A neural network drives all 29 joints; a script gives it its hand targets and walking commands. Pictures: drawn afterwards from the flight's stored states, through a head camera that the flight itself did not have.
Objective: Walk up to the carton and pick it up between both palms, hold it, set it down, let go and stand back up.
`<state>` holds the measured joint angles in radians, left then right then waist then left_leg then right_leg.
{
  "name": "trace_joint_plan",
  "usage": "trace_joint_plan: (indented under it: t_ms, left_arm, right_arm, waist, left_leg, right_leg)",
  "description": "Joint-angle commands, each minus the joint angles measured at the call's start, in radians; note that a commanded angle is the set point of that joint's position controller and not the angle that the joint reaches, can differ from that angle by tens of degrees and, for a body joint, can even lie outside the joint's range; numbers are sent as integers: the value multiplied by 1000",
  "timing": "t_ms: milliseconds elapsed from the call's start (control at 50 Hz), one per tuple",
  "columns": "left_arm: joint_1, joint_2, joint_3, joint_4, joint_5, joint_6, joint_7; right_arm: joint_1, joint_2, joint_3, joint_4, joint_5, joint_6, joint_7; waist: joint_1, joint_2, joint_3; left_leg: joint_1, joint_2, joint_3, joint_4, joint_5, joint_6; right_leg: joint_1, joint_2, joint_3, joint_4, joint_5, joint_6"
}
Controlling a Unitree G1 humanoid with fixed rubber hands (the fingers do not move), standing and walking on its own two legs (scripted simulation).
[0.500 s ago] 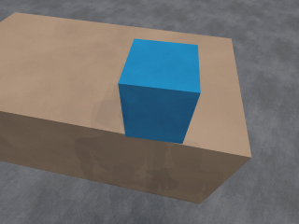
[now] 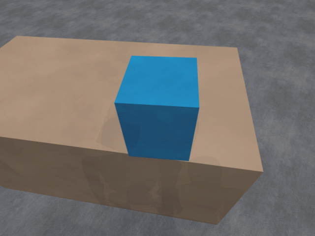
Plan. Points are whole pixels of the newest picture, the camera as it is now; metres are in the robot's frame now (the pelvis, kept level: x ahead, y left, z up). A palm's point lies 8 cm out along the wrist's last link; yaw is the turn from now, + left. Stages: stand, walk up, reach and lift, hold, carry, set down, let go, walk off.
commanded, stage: walk up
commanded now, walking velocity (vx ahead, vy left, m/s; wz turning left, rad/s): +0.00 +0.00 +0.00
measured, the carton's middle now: (160, 109) +0.47 +0.01 +0.03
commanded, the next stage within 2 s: stand in 1.42 s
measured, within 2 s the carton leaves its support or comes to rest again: neither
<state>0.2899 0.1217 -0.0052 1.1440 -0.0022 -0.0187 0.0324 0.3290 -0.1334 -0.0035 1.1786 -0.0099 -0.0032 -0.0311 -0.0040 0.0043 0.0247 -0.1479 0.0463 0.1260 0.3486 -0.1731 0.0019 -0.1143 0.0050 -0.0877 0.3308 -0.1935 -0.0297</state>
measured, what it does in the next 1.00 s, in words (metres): stands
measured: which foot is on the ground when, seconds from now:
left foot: down 0.00-1.00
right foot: down 0.00-1.00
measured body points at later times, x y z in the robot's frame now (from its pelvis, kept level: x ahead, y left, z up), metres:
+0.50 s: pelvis +0.00 +0.00 -0.01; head +0.01 -0.01 +0.44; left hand +0.07 +0.22 -0.16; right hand -0.01 -0.24 -0.17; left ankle +0.01 +0.11 -0.75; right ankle -0.01 -0.10 -0.75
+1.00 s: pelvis +0.01 +0.00 -0.01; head +0.03 -0.02 +0.44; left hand +0.08 +0.23 -0.16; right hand -0.02 -0.24 -0.17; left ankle +0.01 +0.12 -0.75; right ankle -0.01 -0.10 -0.75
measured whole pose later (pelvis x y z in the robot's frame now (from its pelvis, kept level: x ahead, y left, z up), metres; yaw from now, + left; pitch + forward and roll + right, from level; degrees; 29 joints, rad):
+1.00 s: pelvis +0.01 +0.00 -0.01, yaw -9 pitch +1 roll +1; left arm 0.29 0.17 0.03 0.99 0.02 -0.01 0.02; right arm 0.30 -0.20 -0.06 1.04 -0.02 0.02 -0.04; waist 0.01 0.02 0.03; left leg -0.21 0.09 0.24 0.51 -0.30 -0.01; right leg -0.27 0.04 0.05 0.55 -0.29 -0.03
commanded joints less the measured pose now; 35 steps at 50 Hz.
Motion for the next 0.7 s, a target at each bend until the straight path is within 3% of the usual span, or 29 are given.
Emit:
trace_joint_plan:
  t_ms: [0,60,80,100,120,140,160,180,200,220,240,260,280,300,320,340,380,400,440,460,480,500,540,560,600,640,660,680]
  left_arm:
    - [50,78,7,-7,8,-7,2]
    - [77,64,10,-2,3,-7,3]
    - [67,72,10,-6,10,-8,3]
    - [55,115,26,-33,16,-11,-1]
    - [25,122,36,-45,16,-9,-1]
    - [9,112,34,-68,15,-6,-3]
    - [4,101,37,-84,15,-6,-5]
    - [5,78,36,-87,16,-8,-4]
    - [25,60,34,-86,14,-8,-2]
    - [48,74,41,-86,17,-7,1]
    - [27,84,45,-89,17,-6,2]
    - [31,70,41,-110,17,-5,2]
    - [28,97,52,-110,12,-3,2]
    - [20,99,53,-113,17,-4,5]
    - [29,103,55,-123,16,-1,3]
    - [26,100,46,-131,18,-1,3]
    - [16,131,56,-140,18,3,2]
    - [1,139,56,-144,20,7,3]
    - [0,119,52,-165,12,10,-1]
    - [-3,123,48,-164,12,6,1]
    - [-10,138,48,-170,19,4,1]
    - [6,140,56,-172,9,0,1]
    - [20,155,54,-161,9,-9,-1]
    - [2,137,53,-172,12,-10,-3]
    - [-5,154,50,-182,17,-6,-5]
    - [-20,125,46,-175,12,-1,-7]
    - [-12,130,47,-186,20,-2,-8]
    - [-9,139,46,-183,15,-4,-6]
  right_arm:
    - [91,-40,-1,4,2,-8,-4]
    - [80,-50,0,11,2,-14,-7]
    - [69,-55,-2,1,-7,-14,-8]
    - [59,-130,-32,-21,-12,-12,-24]
    - [78,-122,-38,-33,-7,-14,-28]
    - [85,-127,-40,-35,-2,-10,-31]
    - [84,-106,-40,-46,1,-10,-33]
    - [88,-101,-39,-47,3,-12,-34]
    - [90,-101,-44,-50,-5,-12,-34]
    - [65,-113,-45,-67,-4,-9,-33]
    - [68,-104,-47,-80,-8,-8,-31]
    - [62,-112,-54,-80,-6,-5,-33]
    - [50,-99,-49,-92,-1,-7,-32]
    - [50,-113,-50,-93,-5,-2,-30]
    - [37,-91,-45,-98,-7,2,-32]
    - [32,-104,-50,-106,-4,6,-31]
    - [55,-61,-39,-109,1,16,-26]
    - [45,-69,-37,-110,-9,20,-25]
    - [37,-95,-48,-117,-5,18,-24]
    - [42,-109,-46,-123,-7,15,-20]
    - [49,-116,-50,-122,-13,12,-16]
    - [36,-109,-44,-135,-12,9,-14]
    - [43,-108,-46,-139,-15,0,-14]
    - [60,-91,-46,-133,-7,1,-13]
    - [36,-121,-51,-147,-7,5,-16]
    - [46,-123,-54,-144,-7,2,-14]
    - [40,-138,-58,-148,-15,4,-18]
    - [61,-140,-59,-142,-6,3,-15]
  waist:
    - [-13,-5,76]
    - [5,34,50]
    - [10,22,73]
    - [15,9,98]
    - [-16,-6,50]
    - [-20,29,57]
    - [-9,-34,61]
    - [-14,20,22]
    - [-1,32,-18]
    - [9,15,-44]
    - [0,-8,-33]
    - [11,17,-31]
    - [0,-25,-49]
    - [9,29,-35]
    - [18,-35,-13]
    - [12,-60,-5]
    - [-7,-48,16]
    - [-5,-58,82]
    - [4,-13,90]
    - [2,-56,82]
    - [-7,-30,49]
    - [8,-29,38]
    - [4,-16,10]
    - [-6,-22,-19]
    - [15,-27,13]
    - [1,-52,43]
    - [20,-44,72]
    - [-5,-66,27]
  left_leg:
    - [-15,88,-108,-57,29,11]
    - [-2,80,-115,-61,16,11]
    - [1,80,-126,-56,29,14]
    - [42,102,-88,4,23,-8]
    - [58,123,-93,15,38,-1]
    - [26,128,-85,22,17,-2]
    - [32,130,-79,33,29,5]
    - [44,134,-71,49,66,5]
    - [42,139,-89,49,84,9]
    - [41,145,-84,65,77,17]
    - [5,146,-90,52,67,21]
    - [18,139,-69,74,90,20]
    - [53,142,-70,75,112,19]
    - [9,137,-64,82,102,14]
    - [8,118,-48,90,52,9]
    - [19,112,-40,116,47,6]
    - [6,96,-22,115,-53,-9]
    - [-8,98,-28,98,-80,-10]
    - [-2,104,-37,72,-115,-3]
    - [5,110,-35,84,-75,-9]
    - [11,91,-21,85,-71,-12]
    - [59,99,-25,94,-54,-9]
    - [77,115,-32,76,-12,-12]
    - [34,113,-37,52,-68,2]
    - [45,119,-21,61,-108,-1]
    - [17,134,-33,26,-117,3]
    - [41,125,-19,47,-55,-3]
    - [68,125,-24,46,-68,-4]
  right_leg:
    - [-80,-134,125,-84,21,-20]
    - [-79,-123,121,-83,7,-20]
    - [-104,-121,113,-79,31,-13]
    - [-187,-122,123,-7,70,-10]
    - [-191,-114,113,31,105,-15]
    - [-218,-111,101,62,108,-17]
    - [-221,-110,102,80,120,-8]
    - [-215,-114,108,106,150,-21]
    - [-187,-103,96,121,136,-14]
    - [-179,-100,108,130,150,-18]
    - [-163,-100,101,139,144,-17]
    - [-183,-112,136,132,166,-28]
    - [-198,-103,123,143,185,-20]
    - [-160,-110,133,143,210,-21]
    - [-202,-114,144,136,188,-25]
    - [-229,-131,184,103,205,-34]
    - [-263,-150,233,49,78,-61]
    - [-297,-145,228,42,61,-54]
    - [-325,-128,229,25,-29,-51]
    - [-307,-135,232,17,-17,-42]
    - [-296,-133,245,5,-28,-48]
    - [-308,-138,268,-4,-12,-49]
    - [-279,-129,230,24,100,-43]
    - [-225,-114,206,35,58,-40]
    - [-292,-116,231,25,-18,-38]
    - [-280,-96,217,30,-35,-37]
    - [-291,-106,223,18,32,-32]
    - [-295,-112,225,25,14,-41]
